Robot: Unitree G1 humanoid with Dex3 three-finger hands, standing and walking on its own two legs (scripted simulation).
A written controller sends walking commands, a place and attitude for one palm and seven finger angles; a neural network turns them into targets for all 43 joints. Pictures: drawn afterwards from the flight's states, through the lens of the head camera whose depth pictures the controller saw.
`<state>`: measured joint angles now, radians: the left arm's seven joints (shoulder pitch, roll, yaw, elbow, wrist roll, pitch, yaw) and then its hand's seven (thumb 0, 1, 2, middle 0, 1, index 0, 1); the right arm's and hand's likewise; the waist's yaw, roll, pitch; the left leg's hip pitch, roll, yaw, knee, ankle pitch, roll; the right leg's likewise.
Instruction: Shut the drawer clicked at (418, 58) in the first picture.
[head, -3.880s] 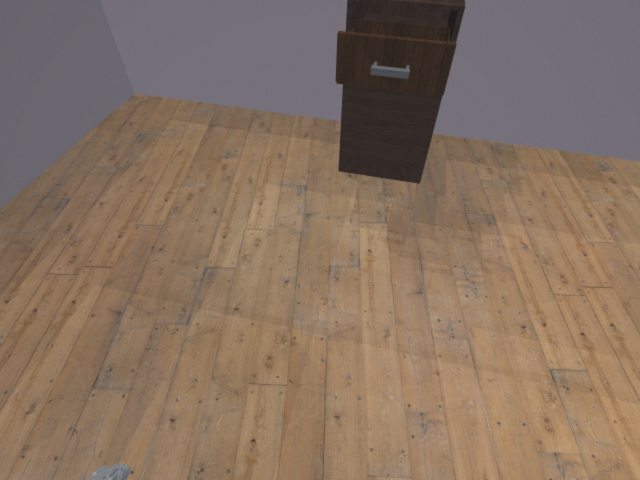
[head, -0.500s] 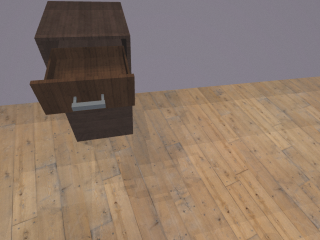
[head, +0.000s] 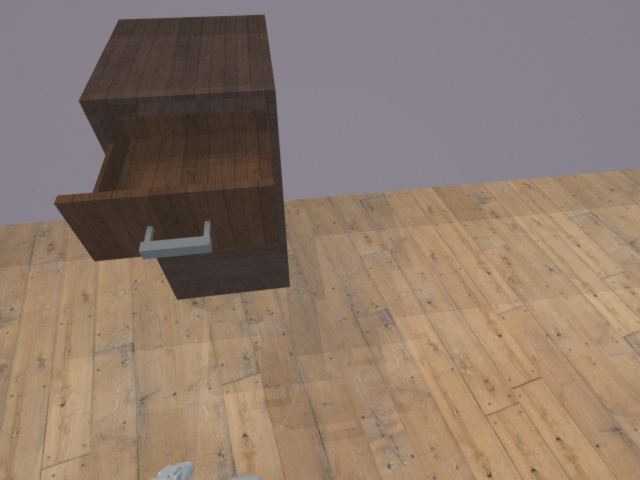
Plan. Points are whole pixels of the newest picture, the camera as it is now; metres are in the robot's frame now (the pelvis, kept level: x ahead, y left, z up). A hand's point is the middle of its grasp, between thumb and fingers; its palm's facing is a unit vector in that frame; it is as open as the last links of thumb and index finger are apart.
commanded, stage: turn to face it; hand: left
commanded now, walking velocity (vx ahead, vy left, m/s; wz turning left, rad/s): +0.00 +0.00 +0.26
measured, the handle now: (177, 238) +0.52 +0.28 -0.07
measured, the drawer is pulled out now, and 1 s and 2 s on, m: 0.30 0.30 0.30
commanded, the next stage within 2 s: take the last steps up to it in 0.16 s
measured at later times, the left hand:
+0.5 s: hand out of the picture +0.01 +0.20 -0.16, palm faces +0.14 -0.96 -0.24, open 7.4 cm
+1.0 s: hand out of the picture +0.00 +0.17 -0.18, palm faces +0.26 -0.96 -0.11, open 7.4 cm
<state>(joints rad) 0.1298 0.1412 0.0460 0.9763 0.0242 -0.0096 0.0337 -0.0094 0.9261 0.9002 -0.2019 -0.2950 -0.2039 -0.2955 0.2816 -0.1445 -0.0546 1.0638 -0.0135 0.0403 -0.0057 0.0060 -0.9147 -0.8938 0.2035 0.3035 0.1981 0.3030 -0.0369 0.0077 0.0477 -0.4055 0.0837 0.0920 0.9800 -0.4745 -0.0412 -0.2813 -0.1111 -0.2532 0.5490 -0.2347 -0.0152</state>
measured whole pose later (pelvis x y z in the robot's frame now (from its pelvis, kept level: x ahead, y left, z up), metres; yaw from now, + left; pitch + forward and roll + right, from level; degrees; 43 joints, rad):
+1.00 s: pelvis +0.13 +0.05 -0.01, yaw +8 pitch -1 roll +0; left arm 0.46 0.11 0.03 1.17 0.02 -0.02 0.01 0.01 0.90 0.90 -0.20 -0.29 -0.20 -0.30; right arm 0.16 -0.13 -0.04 1.03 -0.02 -0.06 0.00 0.00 -0.91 -0.89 0.20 0.30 0.20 0.30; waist 0.04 -0.04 0.07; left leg -0.35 0.06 0.15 0.61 -0.24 0.03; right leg -0.19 -0.09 -0.08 0.86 -0.51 0.00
